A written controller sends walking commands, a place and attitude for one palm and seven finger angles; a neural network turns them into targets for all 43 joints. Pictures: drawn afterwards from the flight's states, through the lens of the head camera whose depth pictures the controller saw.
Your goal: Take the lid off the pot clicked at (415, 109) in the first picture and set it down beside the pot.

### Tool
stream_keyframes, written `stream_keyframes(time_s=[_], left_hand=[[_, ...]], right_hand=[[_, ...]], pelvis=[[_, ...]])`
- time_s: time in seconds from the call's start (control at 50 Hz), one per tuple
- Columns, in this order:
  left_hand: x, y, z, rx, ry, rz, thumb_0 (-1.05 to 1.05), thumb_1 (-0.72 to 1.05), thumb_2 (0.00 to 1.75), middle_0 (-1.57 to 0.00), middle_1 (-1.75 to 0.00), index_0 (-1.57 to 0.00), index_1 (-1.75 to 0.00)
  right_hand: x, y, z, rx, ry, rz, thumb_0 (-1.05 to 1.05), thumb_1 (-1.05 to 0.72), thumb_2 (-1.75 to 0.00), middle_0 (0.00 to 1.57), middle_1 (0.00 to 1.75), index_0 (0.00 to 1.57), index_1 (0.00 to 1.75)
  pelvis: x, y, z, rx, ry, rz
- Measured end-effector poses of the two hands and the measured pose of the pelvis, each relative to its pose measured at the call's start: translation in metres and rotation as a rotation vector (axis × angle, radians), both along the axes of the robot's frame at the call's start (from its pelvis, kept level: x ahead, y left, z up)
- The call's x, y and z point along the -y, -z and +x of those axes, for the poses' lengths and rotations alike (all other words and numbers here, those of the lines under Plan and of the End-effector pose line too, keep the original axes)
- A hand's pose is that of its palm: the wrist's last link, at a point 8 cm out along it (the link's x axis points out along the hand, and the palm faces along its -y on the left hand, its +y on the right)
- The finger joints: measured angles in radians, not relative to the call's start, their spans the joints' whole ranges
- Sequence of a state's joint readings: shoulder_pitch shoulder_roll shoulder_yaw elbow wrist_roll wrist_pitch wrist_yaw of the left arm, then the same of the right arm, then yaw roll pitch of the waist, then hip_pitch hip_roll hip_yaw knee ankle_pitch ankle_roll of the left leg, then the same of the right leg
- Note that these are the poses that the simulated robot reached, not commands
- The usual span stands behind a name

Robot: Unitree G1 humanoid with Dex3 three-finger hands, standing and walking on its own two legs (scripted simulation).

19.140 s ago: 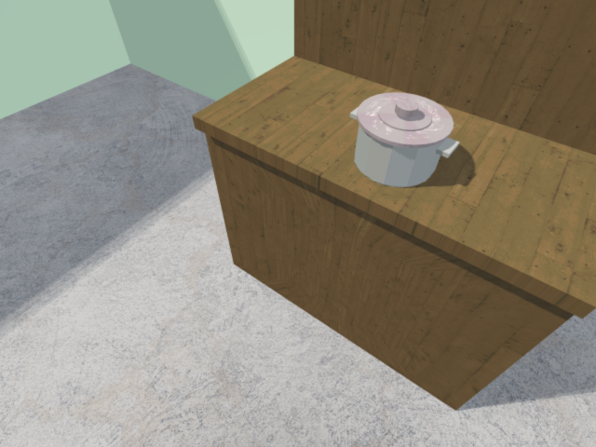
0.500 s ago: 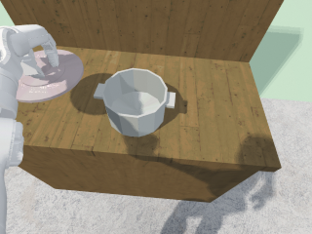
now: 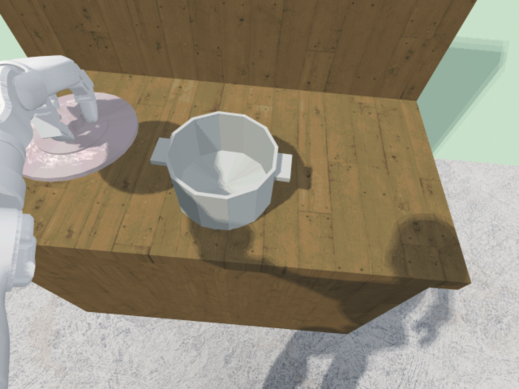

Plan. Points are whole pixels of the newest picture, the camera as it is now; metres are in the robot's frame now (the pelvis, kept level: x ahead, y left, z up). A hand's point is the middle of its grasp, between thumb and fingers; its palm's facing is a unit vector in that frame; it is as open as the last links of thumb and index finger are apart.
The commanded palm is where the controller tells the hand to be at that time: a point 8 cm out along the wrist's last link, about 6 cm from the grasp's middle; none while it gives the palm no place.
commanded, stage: lower the lid onto the table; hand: left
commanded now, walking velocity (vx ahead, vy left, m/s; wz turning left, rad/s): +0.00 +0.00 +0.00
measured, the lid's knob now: (66, 120) +0.50 +0.28 +0.10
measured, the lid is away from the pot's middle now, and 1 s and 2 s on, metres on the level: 0.24 0.23 0.24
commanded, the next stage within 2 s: open the fingers wide in 1.68 s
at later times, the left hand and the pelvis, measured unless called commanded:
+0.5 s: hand (67, 141) +0.46 +0.27 +0.10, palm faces -0.48 -0.06 -0.88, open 7.0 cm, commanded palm +0.50 +0.26 +0.16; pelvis +0.00 +0.00 +0.00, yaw +1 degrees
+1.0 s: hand (78, 152) +0.47 +0.27 +0.07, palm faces -0.51 -0.07 -0.86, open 7.0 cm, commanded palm +0.51 +0.26 +0.13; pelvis -0.01 -0.01 -0.01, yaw -1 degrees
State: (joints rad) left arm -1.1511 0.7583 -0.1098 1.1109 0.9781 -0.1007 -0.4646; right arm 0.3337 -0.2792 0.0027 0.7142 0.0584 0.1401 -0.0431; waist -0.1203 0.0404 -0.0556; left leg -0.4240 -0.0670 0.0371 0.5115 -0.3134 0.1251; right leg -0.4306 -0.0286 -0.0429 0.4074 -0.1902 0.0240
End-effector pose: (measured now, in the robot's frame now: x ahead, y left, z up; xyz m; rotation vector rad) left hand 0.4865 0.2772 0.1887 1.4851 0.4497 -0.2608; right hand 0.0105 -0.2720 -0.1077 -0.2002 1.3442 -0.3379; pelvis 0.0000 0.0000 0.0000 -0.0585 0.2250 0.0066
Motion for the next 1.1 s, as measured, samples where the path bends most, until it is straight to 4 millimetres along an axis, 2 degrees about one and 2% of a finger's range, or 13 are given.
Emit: stream_keyframes(time_s=[0.32, 0.46, 0.58, 0.88, 1.1], left_hand=[[-0.001, 0.017, -0.012, -0.009, 0.034, 0.002, 0.05, 0.23, 0.71, -0.65, -0.93, -0.78, -1.01], [0.003, 0.03, -0.015, -0.037, 0.032, 0.006, 0.05, 0.23, 0.71, -0.65, -0.93, -0.78, -1.01], [0.008, 0.037, -0.012, -0.04, 0.045, -0.001, 0.05, 0.23, 0.71, -0.65, -0.93, -0.78, -1.0], [0.007, 0.054, -0.008, -0.069, 0.034, 0.001, 0.05, 0.23, 0.71, -0.65, -0.93, -0.77, -1.01], [0.006, 0.071, -0.009, -0.091, 0.04, -0.009, 0.05, 0.23, 0.71, -0.65, -0.93, -0.77, -1.01]], right_hand=[[-0.001, 0.003, 0.021, 0.009, -0.045, 0.011, 0.01, -0.91, -0.9, 0.21, 0.3, 0.2, 0.3], [-0.001, 0.005, 0.021, 0.015, -0.05, 0.006, 0.0, -0.91, -0.9, 0.21, 0.3, 0.2, 0.3], [0.002, 0.004, 0.006, 0.002, -0.031, -0.011, 0.0, -0.91, -0.9, 0.21, 0.3, 0.21, 0.3], [0.007, 0.002, -0.052, -0.112, 0.057, -0.034, 0.0, -0.91, -0.9, 0.21, 0.3, 0.21, 0.3], [0.009, 0.003, -0.063, -0.12, 0.081, -0.054, 0.0, -0.91, -0.9, 0.21, 0.3, 0.21, 0.3]], pelvis=[[0.001, 0.001, 0.0, -0.005, -0.025, -0.002], [0.002, 0.003, -0.003, -0.008, -0.026, -0.001], [0.003, 0.004, -0.006, -0.015, -0.021, -0.002], [0.006, 0.008, -0.011, -0.037, 0.002, -0.004], [0.008, 0.013, -0.015, -0.057, 0.014, -0.008]])
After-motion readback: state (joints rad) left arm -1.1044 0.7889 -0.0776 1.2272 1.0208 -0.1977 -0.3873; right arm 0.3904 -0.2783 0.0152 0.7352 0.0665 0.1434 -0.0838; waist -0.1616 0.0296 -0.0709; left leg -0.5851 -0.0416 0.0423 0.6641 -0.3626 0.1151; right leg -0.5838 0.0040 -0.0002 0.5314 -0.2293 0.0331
